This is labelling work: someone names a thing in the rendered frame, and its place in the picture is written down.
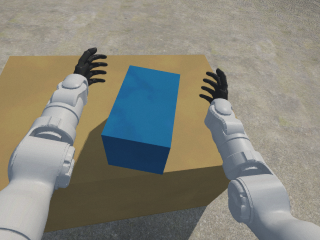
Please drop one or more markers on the left robot upper arm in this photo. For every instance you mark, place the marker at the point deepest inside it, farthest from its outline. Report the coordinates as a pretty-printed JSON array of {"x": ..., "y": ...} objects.
[{"x": 41, "y": 166}]

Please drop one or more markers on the right robot forearm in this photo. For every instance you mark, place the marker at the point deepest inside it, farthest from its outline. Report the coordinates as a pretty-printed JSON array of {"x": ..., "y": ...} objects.
[{"x": 237, "y": 153}]

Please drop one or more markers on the right robot upper arm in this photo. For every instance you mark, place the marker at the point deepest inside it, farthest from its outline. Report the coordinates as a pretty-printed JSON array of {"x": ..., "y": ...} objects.
[{"x": 261, "y": 202}]

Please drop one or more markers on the pedestal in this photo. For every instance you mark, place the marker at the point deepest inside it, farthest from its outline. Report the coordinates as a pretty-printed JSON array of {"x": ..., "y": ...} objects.
[{"x": 98, "y": 192}]

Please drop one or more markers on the right robot hand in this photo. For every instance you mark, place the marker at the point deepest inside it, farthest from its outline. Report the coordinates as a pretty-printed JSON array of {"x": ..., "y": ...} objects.
[{"x": 221, "y": 87}]

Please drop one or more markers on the left robot forearm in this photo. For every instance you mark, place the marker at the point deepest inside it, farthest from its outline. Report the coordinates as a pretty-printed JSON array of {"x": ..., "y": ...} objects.
[{"x": 60, "y": 116}]

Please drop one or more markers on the carton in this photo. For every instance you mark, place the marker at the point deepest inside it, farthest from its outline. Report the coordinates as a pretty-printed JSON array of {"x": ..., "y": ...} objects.
[{"x": 138, "y": 132}]

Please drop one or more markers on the left robot hand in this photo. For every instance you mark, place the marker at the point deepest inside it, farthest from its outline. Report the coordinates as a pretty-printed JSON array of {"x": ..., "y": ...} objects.
[{"x": 85, "y": 65}]

